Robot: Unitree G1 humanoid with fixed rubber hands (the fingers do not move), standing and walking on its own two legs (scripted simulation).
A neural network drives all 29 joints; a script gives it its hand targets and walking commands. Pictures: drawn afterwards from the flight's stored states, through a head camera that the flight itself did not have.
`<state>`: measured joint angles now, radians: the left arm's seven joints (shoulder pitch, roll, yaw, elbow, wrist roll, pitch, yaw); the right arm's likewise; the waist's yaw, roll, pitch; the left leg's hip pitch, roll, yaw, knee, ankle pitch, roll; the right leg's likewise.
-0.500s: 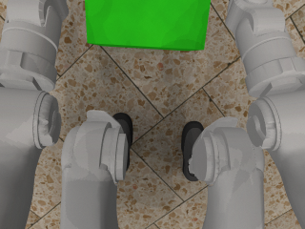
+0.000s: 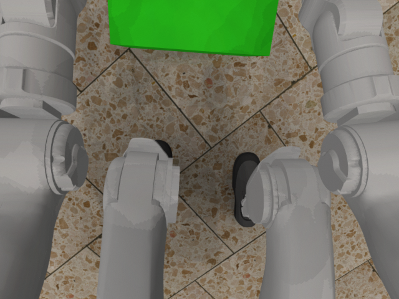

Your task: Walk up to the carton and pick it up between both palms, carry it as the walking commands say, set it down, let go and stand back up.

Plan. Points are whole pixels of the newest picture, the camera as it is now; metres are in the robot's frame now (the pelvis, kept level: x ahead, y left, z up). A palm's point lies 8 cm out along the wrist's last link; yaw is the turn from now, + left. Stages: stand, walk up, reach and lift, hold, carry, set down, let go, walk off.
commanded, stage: reach and lift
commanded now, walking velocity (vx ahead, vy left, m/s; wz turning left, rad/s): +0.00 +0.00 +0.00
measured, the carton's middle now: out of the picture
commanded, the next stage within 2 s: none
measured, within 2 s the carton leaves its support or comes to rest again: neither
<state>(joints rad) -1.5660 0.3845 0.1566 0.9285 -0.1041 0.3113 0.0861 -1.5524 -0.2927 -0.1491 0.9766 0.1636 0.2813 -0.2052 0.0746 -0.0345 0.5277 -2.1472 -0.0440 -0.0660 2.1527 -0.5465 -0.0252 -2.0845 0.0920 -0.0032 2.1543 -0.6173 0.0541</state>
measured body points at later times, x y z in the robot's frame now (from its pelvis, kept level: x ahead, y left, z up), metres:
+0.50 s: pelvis -0.02 -0.01 +0.04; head +0.34 +0.04 +0.28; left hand +0.55 +0.22 -0.10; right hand +0.56 -0.10 -0.11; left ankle +0.12 +0.12 -0.36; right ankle +0.12 -0.13 -0.36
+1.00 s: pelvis -0.02 +0.00 +0.08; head +0.33 +0.05 +0.34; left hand +0.53 +0.21 -0.04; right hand +0.54 -0.10 -0.05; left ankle +0.12 +0.12 -0.36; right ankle +0.12 -0.13 -0.36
